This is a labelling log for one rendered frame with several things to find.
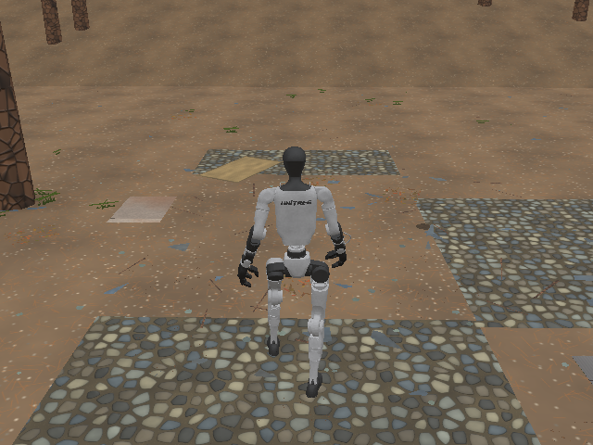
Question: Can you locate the robot left hand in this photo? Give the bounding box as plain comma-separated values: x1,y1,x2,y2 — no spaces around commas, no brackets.
237,263,259,287

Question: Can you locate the right robot forearm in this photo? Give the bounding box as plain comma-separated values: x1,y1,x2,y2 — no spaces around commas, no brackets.
331,222,346,254

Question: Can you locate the robot right hand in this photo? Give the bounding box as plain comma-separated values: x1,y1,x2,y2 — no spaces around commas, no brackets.
325,250,347,268

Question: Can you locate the robot left upper arm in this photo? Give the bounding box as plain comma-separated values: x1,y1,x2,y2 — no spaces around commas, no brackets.
252,187,276,240

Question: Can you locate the robot left foot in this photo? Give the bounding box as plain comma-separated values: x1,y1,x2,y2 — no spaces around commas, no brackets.
267,336,280,356

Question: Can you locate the robot right upper arm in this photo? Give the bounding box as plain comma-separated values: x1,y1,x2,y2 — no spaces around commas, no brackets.
314,186,340,236

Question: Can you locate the left robot forearm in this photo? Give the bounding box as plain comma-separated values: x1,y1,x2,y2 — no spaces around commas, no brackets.
240,225,260,268

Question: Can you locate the robot left shin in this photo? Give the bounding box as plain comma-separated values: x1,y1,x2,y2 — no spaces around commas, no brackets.
268,290,281,344

